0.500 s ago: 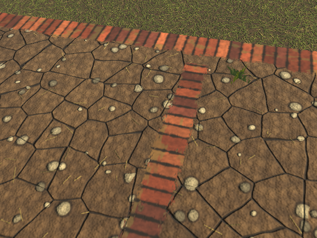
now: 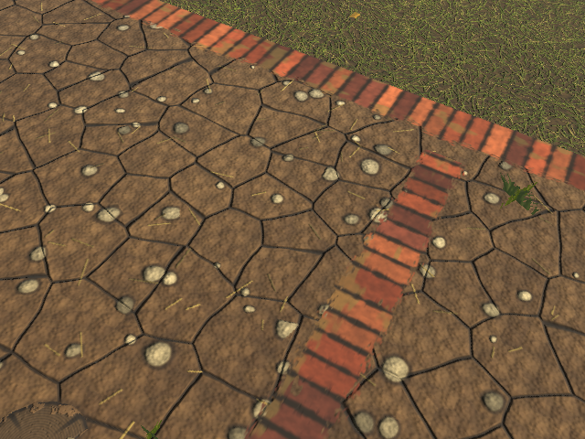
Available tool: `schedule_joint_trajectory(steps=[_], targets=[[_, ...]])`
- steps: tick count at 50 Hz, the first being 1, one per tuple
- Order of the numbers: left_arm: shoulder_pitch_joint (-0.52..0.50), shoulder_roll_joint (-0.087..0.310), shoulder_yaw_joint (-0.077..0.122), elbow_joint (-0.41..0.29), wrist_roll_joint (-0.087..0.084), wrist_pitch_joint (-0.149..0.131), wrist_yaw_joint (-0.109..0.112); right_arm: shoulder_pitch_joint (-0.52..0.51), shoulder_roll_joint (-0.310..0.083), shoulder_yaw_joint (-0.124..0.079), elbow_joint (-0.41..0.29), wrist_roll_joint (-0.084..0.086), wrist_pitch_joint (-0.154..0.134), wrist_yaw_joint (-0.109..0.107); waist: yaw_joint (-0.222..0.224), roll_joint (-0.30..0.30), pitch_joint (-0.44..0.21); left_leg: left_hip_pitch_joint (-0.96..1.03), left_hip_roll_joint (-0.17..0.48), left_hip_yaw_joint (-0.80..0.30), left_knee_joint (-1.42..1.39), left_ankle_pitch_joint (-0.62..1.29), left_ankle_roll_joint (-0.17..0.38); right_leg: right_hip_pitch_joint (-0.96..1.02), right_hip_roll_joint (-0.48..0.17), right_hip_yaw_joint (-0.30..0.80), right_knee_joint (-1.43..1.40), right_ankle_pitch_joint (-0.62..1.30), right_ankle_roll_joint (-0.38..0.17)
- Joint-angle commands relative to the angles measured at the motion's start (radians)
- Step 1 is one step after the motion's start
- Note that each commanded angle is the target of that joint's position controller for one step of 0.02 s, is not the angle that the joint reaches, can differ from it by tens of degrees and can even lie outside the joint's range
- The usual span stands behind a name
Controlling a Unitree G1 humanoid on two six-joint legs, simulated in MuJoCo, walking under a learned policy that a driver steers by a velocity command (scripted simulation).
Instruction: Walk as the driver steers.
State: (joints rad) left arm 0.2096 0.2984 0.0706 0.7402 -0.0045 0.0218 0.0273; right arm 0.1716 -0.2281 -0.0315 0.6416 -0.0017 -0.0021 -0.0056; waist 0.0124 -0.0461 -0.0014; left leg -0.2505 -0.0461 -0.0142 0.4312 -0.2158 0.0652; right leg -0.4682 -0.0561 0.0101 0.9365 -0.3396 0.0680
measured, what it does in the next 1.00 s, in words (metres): walks ahead: right foot, then left foot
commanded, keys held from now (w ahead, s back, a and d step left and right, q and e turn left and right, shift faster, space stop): w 0.72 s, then w+e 0.28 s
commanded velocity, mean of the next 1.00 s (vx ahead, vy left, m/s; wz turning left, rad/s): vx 0.41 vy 0.00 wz -0.03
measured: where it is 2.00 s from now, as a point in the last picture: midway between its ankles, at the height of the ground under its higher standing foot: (356, 285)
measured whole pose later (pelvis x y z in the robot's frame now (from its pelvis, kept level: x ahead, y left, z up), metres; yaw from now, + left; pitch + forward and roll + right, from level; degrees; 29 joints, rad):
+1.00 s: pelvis +0.38 +0.01 +0.00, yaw -5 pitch +0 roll +2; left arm 0.25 0.31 0.06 0.74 -0.03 -0.03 0.01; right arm 0.28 -0.26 -0.07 0.82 -0.01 -0.11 0.03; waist -0.03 -0.06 0.03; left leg -0.14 -0.05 0.14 0.31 -0.17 0.06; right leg -0.65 -0.11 0.09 1.12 -0.21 -0.01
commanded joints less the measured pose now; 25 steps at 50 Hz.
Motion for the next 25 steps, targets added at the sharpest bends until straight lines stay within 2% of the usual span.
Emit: schedule_joint_trajectory(steps=[1, 4, 8, 9, 11, 12, 13, 14, 15, 16, 17, 19, 20, 23, 25], targets=[[-0.096, 0.089, 0.016, -0.102, -0.014, -0.033, -0.009, 0.057, -0.197, -0.058, -0.027, 0.003, -0.017, -0.008, -0.065, 0.213, -0.005, 0.140, 0.289, -0.346, -0.251, -0.259, 0.187, -0.112, -0.004, 0.007, -0.117, -0.013, -0.027], [-0.100, 0.075, 0.013, -0.099, -0.013, -0.068, -0.020, 0.076, -0.202, -0.060, -0.009, 0.010, -0.035, -0.008, -0.073, 0.171, 0.018, 0.162, 0.306, -0.369, -0.266, -0.262, 0.188, -0.108, -0.009, 0.010, -0.200, -0.021, -0.058], [-0.089, 0.049, 0.003, -0.094, -0.019, -0.100, -0.039, 0.080, -0.210, -0.062, 0.007, 0.020, -0.047, 0.004, -0.062, 0.155, 0.016, 0.111, 0.286, -0.337, -0.258, -0.244, 0.183, 0.000, 0.011, -0.018, -0.308, -0.023, -0.094], [-0.080, 0.046, 0.001, -0.092, -0.020, -0.105, -0.043, 0.078, -0.211, -0.062, 0.011, 0.024, -0.046, 0.008, -0.053, 0.151, 0.014, 0.086, 0.279, -0.326, -0.249, -0.240, 0.179, 0.045, 0.019, -0.028, -0.348, -0.004, -0.104], [-0.022, 0.040, 0.001, -0.070, -0.016, -0.113, -0.048, 0.059, -0.207, -0.059, 0.015, 0.033, -0.040, 0.014, -0.008, 0.129, -0.003, 0.001, 0.245, -0.282, -0.197, -0.246, 0.153, 0.207, 0.049, -0.064, -0.466, 0.104, -0.124], [0.030, 0.046, 0.006, -0.051, -0.014, -0.114, -0.046, 0.060, -0.188, -0.053, 0.017, 0.029, -0.040, 0.016, 0.016, 0.117, -0.024, -0.054, 0.217, -0.262, -0.153, -0.252, 0.132, 0.312, 0.061, -0.066, -0.487, 0.114, -0.130], [0.112, 0.061, 0.011, -0.032, -0.017, -0.114, -0.040, 0.044, -0.147, -0.038, 0.014, 0.021, -0.043, 0.019, 0.054, 0.105, -0.051, -0.144, 0.183, -0.228, -0.070, -0.254, 0.096, 0.443, 0.019, -0.017, -0.492, 0.100, -0.146], [0.228, 0.119, 0.022, -0.017, -0.010, -0.115, -0.029, -0.002, -0.068, -0.014, -0.007, 0.007, -0.053, 0.025, 0.096, -0.034, -0.071, -0.294, 0.088, -0.112, 0.202, -0.245, 0.027, 0.572, -0.147, 0.204, -0.581, 0.004, -0.198], [0.267, 0.241, 0.055, -0.015, 0.002, -0.114, -0.035, -0.014, -0.087, -0.021, -0.059, 0.021, -0.074, 0.022, 0.086, -0.253, -0.032, -0.549, 0.003, 0.012, 0.454, -0.332, -0.018, 0.621, -0.337, 0.564, -0.719, -0.225, -0.338], [0.249, 0.179, 0.040, -0.027, 0.001, -0.123, -0.038, -0.023, -0.172, -0.044, -0.052, 0.030, -0.086, 0.019, 0.088, -0.146, 0.025, -0.640, 0.063, -0.058, 0.623, -0.346, -0.019, 0.582, -0.361, 0.636, -0.752, -0.340, -0.379], [0.205, 0.131, 0.023, -0.039, -0.002, -0.129, -0.039, 0.000, -0.188, -0.052, -0.039, 0.037, -0.090, 0.024, 0.056, -0.105, 0.057, -0.682, 0.092, -0.079, 0.681, -0.240, -0.010, 0.574, -0.318, 0.568, -0.753, -0.337, -0.349], [0.132, 0.110, 0.012, -0.058, -0.001, -0.130, -0.044, 0.010, -0.168, -0.051, -0.017, 0.019, -0.089, 0.029, 0.021, -0.045, 0.075, -0.676, 0.132, -0.066, 0.673, -0.092, -0.016, 0.525, -0.252, 0.423, -0.773, -0.132, -0.306], [0.120, 0.102, 0.006, -0.063, 0.002, -0.128, -0.044, 0.004, -0.155, -0.050, -0.013, 0.012, -0.088, 0.032, 0.012, -0.034, 0.076, -0.633, 0.149, -0.061, 0.646, -0.033, -0.025, 0.484, -0.220, 0.348, -0.787, -0.009, -0.288], [0.145, 0.099, 0.003, -0.046, 0.003, -0.126, -0.041, -0.021, -0.119, -0.040, -0.009, 0.005, -0.083, 0.032, 0.018, -0.032, 0.059, -0.575, 0.142, -0.012, 0.559, 0.100, -0.066, 0.446, -0.158, 0.189, -0.801, 0.299, -0.279], [0.170, 0.103, 0.003, -0.027, 0.000, -0.119, -0.034, -0.073, -0.091, -0.029, -0.020, 0.006, -0.085, 0.031, 0.034, -0.031, 0.062, -0.524, 0.130, 0.007, 0.431, 0.181, -0.078, 0.426, -0.128, 0.114, -0.799, 0.404, -0.262]])
Keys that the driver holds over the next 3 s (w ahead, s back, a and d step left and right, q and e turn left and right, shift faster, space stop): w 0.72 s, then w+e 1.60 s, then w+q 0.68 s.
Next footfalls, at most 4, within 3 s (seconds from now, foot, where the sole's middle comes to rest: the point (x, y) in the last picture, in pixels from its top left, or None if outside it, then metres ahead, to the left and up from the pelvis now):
0.26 right None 0.08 -0.15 -0.78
0.74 left None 0.43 0.09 -0.78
1.30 right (363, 358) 0.70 -0.18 -0.78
1.80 left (331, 249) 1.03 -0.11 -0.78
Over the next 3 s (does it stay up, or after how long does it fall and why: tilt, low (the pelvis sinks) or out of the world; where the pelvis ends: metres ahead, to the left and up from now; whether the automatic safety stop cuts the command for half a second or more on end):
stays up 1.30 -0.59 -0.02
